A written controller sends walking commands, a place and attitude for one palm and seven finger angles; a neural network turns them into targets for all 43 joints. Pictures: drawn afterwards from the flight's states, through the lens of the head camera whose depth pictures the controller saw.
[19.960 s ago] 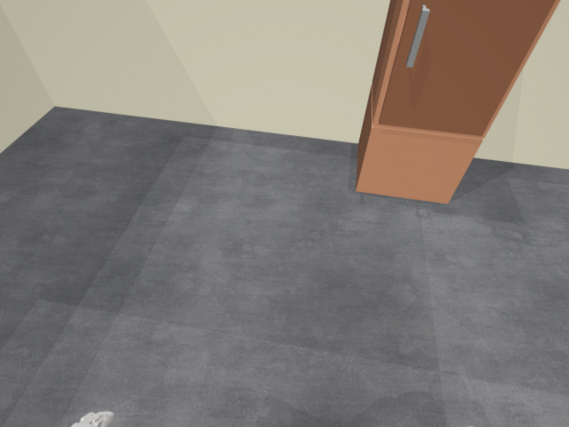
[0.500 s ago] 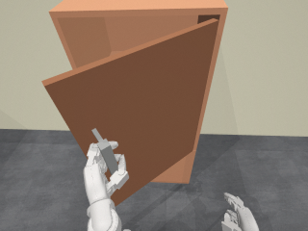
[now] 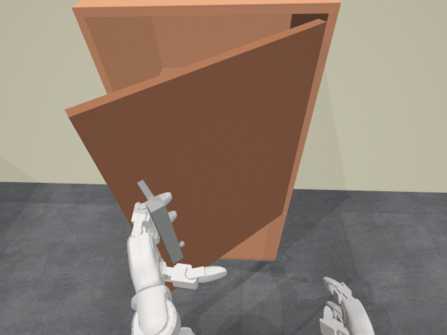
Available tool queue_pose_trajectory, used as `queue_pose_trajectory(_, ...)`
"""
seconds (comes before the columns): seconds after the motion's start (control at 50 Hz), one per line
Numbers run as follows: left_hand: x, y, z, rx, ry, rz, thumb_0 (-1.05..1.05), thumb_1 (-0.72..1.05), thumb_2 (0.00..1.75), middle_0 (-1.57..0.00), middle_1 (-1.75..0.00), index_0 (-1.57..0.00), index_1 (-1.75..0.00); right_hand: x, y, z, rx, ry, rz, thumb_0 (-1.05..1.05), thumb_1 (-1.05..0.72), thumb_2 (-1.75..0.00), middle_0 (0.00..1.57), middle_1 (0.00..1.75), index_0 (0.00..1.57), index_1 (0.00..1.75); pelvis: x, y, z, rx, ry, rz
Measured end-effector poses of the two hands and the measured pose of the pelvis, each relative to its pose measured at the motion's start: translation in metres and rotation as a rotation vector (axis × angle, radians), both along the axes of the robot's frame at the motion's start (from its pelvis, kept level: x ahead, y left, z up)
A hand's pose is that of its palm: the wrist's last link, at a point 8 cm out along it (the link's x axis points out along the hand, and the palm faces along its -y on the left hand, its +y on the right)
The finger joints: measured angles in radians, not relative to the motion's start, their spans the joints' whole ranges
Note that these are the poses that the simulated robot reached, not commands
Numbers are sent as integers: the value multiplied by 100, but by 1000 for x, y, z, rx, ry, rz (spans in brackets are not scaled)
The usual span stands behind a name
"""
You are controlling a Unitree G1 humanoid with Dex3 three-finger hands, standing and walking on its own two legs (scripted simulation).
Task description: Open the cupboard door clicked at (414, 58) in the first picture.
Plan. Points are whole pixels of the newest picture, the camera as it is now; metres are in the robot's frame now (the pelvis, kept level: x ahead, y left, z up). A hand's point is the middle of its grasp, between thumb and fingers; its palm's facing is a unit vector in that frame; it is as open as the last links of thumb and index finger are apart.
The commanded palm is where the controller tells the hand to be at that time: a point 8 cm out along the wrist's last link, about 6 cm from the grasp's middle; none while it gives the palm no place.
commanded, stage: open thumb and fingers to let go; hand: left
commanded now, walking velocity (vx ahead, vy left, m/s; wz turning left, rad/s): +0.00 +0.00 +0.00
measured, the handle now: (160, 224) +0.29 +0.13 +0.07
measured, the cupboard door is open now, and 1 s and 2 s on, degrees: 39 43 42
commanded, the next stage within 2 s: slide the hand sideways off the handle in 0.14 s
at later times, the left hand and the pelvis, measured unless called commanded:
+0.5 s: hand (180, 276) +0.20 +0.08 +0.08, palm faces -0.12 -0.99 +0.03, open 16.2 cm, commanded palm +0.18 +0.13 +0.07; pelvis -0.01 +0.02 -0.01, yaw -1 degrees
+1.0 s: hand (153, 294) +0.18 +0.12 +0.07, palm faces -0.08 -1.00 -0.01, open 16.0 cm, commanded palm +0.15 +0.18 +0.07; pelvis -0.01 +0.02 -0.02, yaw -2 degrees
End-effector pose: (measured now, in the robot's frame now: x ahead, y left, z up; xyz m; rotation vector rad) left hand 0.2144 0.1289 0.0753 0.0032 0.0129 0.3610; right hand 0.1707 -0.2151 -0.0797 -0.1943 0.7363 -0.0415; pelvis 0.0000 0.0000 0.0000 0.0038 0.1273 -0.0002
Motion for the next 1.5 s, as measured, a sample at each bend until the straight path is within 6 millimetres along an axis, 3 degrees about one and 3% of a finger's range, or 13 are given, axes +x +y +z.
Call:
queue_pose_trajectory(0.1,0,-1,1,-1,6,-31,-1,-48,31,-27,-78,-27,-79,2,7,4,8,-17,3,1,-90,-90,20,30,21,30,-1,4,1,-4,-5,-3)
queue_pose_trajectory(0.26,-4,2,1,-3,11,-62,-1,-50,30,-35,-60,-36,-62,4,15,11,15,-45,10,1,-90,-90,20,30,21,30,-3,9,1,-12,-14,-7)
queue_pose_trajectory(0.42,-24,5,1,18,-26,-464,-1,-50,30,-24,-41,-19,-42,-9,13,10,15,-73,-13,1,-90,-90,21,30,21,30,-9,17,-4,-14,-5,-7)
queue_pose_trajectory(0.52,-29,7,2,-31,-41,-463,-1,-50,30,-19,-34,-16,-35,-22,14,6,18,-75,-43,1,-90,-90,20,30,21,30,-13,23,-7,-13,1,-19)
queue_pose_trajectory(0.72,-37,15,1,-6,-35,-453,-1,-50,30,-19,-32,-18,-32,-34,21,3,36,-57,-60,1,-90,-90,20,30,21,30,-15,25,-11,-12,11,-35)
queue_pose_trajectory(0.9,-53,35,0,4,-18,-433,-1,-50,30,-21,-32,-20,-33,-23,17,6,20,-98,-56,1,-90,-90,21,30,21,30,-15,24,-14,-18,18,-30)
queue_pose_trajectory(1.12,-58,49,-2,13,-5,-442,-1,-50,30,-24,-34,-23,-34,-11,8,7,8,-116,-81,1,-90,-90,20,30,21,30,-11,19,-18,-20,31,-26)
queue_pose_trajectory(1.5,-94,102,-7,19,19,-367,-1,-50,30,-17,-30,-17,-32,-6,6,-2,-20,-117,-97,1,-90,-90,20,30,21,30,-14,21,-24,-38,43,-7)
